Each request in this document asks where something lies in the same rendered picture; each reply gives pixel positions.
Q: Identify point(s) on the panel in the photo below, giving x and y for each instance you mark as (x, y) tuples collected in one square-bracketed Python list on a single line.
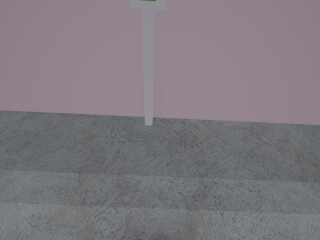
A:
[(148, 48)]

